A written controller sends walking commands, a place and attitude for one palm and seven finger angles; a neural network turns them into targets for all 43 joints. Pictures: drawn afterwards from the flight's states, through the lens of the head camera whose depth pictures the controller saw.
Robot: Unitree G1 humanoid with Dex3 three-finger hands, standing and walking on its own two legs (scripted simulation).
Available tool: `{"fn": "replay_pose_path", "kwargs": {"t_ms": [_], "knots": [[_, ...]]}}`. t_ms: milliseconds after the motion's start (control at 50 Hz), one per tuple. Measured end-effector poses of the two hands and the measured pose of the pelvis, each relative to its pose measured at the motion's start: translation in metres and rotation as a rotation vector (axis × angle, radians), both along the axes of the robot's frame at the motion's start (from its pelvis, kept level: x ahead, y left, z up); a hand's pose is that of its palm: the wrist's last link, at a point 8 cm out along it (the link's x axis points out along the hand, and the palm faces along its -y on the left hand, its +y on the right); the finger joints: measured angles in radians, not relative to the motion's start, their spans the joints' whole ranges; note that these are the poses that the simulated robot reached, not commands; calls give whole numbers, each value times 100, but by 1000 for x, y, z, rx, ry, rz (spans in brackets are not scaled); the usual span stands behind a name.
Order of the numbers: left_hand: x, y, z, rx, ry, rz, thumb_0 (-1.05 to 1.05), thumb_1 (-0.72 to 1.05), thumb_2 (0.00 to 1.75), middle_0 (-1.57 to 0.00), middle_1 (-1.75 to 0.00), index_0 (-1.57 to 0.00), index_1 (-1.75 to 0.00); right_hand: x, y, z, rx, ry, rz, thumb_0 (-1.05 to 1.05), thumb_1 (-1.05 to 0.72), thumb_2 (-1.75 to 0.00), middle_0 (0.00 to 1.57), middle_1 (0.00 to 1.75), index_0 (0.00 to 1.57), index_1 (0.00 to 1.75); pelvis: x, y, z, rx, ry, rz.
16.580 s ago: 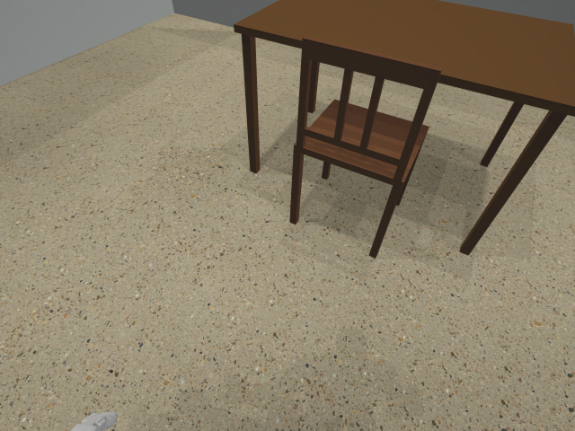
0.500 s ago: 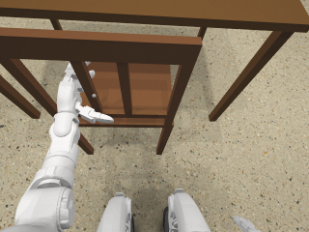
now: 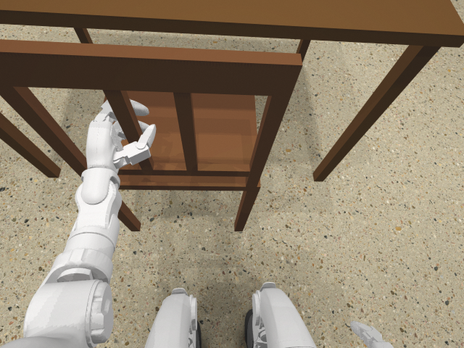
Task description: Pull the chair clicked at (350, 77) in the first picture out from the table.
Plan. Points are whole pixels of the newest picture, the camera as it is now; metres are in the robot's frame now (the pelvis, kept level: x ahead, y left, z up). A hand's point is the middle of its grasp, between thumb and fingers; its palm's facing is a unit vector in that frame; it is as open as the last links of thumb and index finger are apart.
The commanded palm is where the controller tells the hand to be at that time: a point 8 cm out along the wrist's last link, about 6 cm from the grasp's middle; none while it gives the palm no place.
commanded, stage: hook a spindle and tug to test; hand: left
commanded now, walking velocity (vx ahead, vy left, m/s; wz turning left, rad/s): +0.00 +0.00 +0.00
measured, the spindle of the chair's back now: (134, 134) +0.48 +0.16 +0.01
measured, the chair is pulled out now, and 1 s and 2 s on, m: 0.00 0.06 0.14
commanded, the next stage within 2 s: step backward, pulling the chair out in 0.66 s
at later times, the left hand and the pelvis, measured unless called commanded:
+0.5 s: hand (140, 154) +0.43 +0.14 +0.02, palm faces +0.01 -1.00 -0.02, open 5.4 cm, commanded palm +0.39 +0.20 +0.02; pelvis +0.01 +0.00 +0.01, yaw -1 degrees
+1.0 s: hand (138, 170) +0.39 +0.14 +0.04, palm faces +0.10 -0.99 -0.09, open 5.5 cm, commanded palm +0.38 +0.19 +0.03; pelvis +0.03 +0.00 +0.08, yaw -1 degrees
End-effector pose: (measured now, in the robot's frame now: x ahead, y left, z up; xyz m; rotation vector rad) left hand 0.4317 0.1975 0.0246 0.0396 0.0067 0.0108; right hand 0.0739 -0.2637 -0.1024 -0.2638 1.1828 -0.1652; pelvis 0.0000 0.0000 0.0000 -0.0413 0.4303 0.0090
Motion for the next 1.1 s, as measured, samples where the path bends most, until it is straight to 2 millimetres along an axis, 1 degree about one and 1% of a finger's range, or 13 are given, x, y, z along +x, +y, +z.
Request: {"fn": "replay_pose_path", "kwargs": {"t_ms": [60,180,300,420,580,700,780,820,900,960,1020,1100], "knots": [[0,0,0,-4,1,2,1,67,80,-49,-143,-49,-144,-2,-1,-1,0,6,-4,0,-90,-90,20,30,20,30,0,0,0,0,2,-1],[-3,-3,0,-22,11,23,2,69,80,-46,-144,-45,-145,-2,-1,0,13,8,-16,1,-90,-90,20,30,20,30,3,-1,2,4,1,-6],[-8,-4,0,-16,11,19,2,70,78,-46,-145,-44,-145,4,-1,4,21,-7,-23,1,-90,-90,20,30,20,30,7,-3,5,8,-4,-13],[-17,-2,0,-16,12,7,2,71,76,-46,-145,-44,-145,16,-1,9,22,-38,-23,1,-90,-90,20,30,20,30,11,-4,8,10,-9,-18],[-33,1,1,-19,14,2,2,70,76,-45,-145,-44,-145,37,1,13,25,-87,0,1,-90,-90,20,30,20,30,16,-3,10,10,-14,-16],[-46,1,0,-18,10,2,2,70,76,-45,-145,-43,-145,52,4,11,31,-117,28,1,-90,-90,20,30,20,30,16,-2,10,9,-21,-8],[-49,1,0,-14,0,5,2,69,78,-46,-145,-43,-145,59,6,8,29,-130,50,1,-90,-90,20,30,20,30,14,-3,7,7,-23,2],[-50,1,5,22,48,22,2,69,78,-46,-142,-42,-145,59,8,12,35,-111,1,1,-90,-90,20,30,20,30,10,-2,15,11,-76,-1],[-55,0,20,74,243,71,5,70,79,-41,-130,-42,-145,52,20,43,55,-99,-98,1,-90,-90,20,30,20,30,15,1,51,18,-150,-13],[-62,-3,25,38,334,107,6,71,78,-35,-120,-44,-145,45,24,63,56,-80,-130,1,-90,-90,20,30,20,30,23,4,73,22,-176,-27],[-65,-8,28,26,384,109,7,71,77,-33,-113,-46,-145,35,22,77,29,-44,-137,1,-90,-90,20,30,20,30,26,4,86,22,-204,-33],[-65,-12,31,52,426,78,8,69,75,-35,-112,-48,-145,21,13,89,-18,-13,-150,0,-90,-90,20,30,20,30,23,5,97,16,-239,-34]]}}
